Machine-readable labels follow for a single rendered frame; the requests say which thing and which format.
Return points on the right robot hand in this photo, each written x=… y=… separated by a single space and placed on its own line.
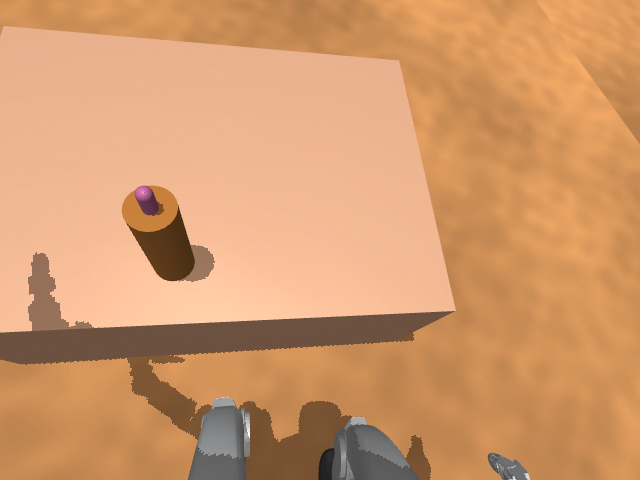
x=506 y=468

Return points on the right robot foot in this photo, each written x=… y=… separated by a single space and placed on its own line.
x=325 y=465

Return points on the bottle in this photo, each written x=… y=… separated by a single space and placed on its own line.
x=153 y=216

